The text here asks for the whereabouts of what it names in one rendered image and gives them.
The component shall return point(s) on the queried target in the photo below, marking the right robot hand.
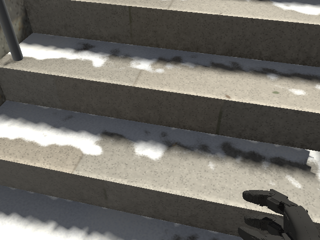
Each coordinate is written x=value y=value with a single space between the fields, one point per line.
x=295 y=225

